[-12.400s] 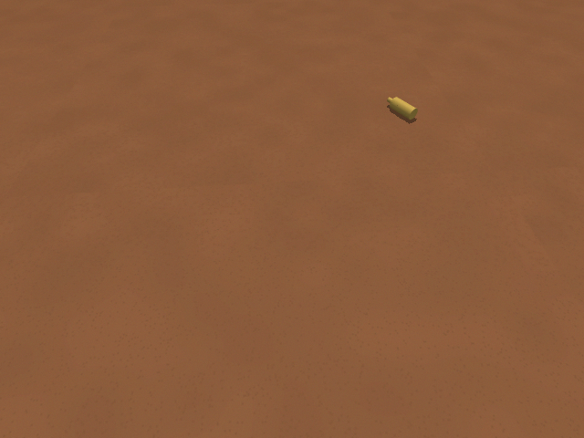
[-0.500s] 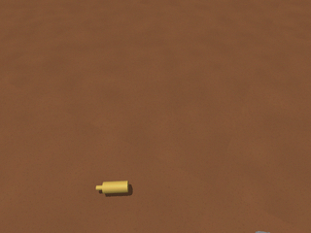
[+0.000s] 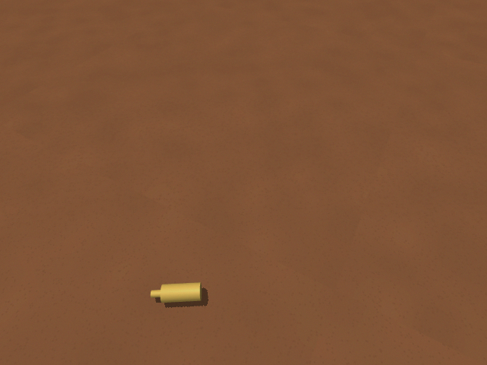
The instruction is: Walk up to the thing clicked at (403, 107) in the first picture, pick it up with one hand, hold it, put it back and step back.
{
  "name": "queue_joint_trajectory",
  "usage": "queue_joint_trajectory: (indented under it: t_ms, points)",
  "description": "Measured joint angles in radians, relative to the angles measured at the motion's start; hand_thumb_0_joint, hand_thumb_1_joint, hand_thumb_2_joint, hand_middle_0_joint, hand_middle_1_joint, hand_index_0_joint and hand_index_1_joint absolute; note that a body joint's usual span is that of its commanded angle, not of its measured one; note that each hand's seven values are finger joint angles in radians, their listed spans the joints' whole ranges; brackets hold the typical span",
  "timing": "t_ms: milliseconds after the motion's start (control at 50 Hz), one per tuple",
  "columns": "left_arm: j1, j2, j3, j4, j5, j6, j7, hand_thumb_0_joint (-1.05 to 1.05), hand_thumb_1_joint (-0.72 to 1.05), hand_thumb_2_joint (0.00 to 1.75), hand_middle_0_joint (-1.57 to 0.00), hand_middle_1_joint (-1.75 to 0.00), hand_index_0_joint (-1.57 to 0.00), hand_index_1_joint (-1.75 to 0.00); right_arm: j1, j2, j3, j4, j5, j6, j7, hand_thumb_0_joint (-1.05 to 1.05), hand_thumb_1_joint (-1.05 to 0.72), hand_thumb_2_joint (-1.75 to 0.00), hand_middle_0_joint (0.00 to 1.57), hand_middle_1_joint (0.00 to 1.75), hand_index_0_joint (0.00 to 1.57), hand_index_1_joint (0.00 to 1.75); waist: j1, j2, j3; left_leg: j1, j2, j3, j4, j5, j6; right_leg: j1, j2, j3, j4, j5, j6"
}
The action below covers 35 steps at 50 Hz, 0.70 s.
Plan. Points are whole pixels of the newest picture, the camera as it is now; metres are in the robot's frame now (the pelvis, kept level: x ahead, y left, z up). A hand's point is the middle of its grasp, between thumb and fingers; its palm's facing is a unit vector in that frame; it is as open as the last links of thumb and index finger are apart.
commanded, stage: stand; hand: left
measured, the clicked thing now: (176, 292) +0.50 +0.29 -0.75
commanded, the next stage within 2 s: walk up in 0.62 s
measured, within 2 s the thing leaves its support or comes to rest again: neither
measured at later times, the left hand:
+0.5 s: hand out of the picture +0.07 +0.26 -0.16, palm faces -0.03 -0.94 -0.34, open 7.4 cm
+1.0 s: hand out of the picture +0.09 +0.26 -0.16, palm faces -0.01 -0.94 -0.35, open 7.4 cm
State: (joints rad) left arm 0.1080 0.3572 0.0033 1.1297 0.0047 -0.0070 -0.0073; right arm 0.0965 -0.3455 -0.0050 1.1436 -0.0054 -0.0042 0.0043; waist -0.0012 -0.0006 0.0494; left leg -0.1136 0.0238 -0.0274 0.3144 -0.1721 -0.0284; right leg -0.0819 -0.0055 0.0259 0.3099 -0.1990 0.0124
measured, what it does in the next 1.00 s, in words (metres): stands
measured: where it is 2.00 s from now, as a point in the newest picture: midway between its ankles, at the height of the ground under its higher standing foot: outside the picture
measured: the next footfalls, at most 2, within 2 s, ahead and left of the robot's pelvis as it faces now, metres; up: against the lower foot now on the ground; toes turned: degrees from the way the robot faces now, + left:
none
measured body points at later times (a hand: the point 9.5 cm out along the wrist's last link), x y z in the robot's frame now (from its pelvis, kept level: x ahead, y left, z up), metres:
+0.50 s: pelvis +0.00 +0.00 +0.00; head +0.01 +0.01 +0.45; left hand +0.07 +0.31 -0.13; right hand +0.07 -0.30 -0.13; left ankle +0.00 +0.14 -0.75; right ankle -0.02 -0.13 -0.75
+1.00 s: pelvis +0.02 +0.00 +0.00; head +0.03 +0.00 +0.45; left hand +0.09 +0.31 -0.13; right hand +0.09 -0.30 -0.14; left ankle +0.00 +0.14 -0.75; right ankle -0.02 -0.13 -0.75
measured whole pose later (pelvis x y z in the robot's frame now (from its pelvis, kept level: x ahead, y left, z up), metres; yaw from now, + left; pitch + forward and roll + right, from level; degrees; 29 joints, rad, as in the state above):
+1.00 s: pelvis +0.02 +0.00 +0.00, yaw -1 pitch -2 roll +0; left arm 0.15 0.36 0.02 1.11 0.01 -0.01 0.00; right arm 0.14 -0.34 -0.03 1.09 -0.01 0.00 0.01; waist 0.00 0.00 0.04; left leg -0.09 0.02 -0.01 0.37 -0.24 -0.02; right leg -0.06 -0.01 0.04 0.36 -0.26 0.01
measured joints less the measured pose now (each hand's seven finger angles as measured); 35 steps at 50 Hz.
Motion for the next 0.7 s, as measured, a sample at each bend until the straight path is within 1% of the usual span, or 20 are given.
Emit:
queue_joint_trajectory:
  t_ms: [580, 700]
  points:
    - [0.018, 0.003, -0.005, -0.008, 0.001, -0.001, 0.000, 0.01, 0.90, 0.90, -0.20, -0.30, -0.20, -0.29, 0.009, -0.001, -0.001, -0.005, 0.000, -0.002, 0.001, 0.01, -0.91, -0.89, 0.21, 0.30, 0.20, 0.30, 0.002, -0.004, 0.001, -0.001, -0.005, 0.005, 0.004, -0.001, 0.005, -0.002, -0.005, 0.005, 0.003, 0.000, 0.005]
    - [0.028, 0.000, 0.006, -0.009, 0.008, -0.003, -0.004, 0.01, 0.90, 0.90, -0.20, -0.30, -0.20, -0.29, 0.025, -0.001, -0.009, -0.014, -0.007, -0.001, 0.004, 0.01, -0.91, -0.89, 0.21, 0.30, 0.20, 0.30, 0.006, 0.000, -0.005, 0.004, -0.005, 0.007, 0.017, -0.016, 0.009, 0.002, -0.005, 0.007, 0.016, -0.014, 0.004]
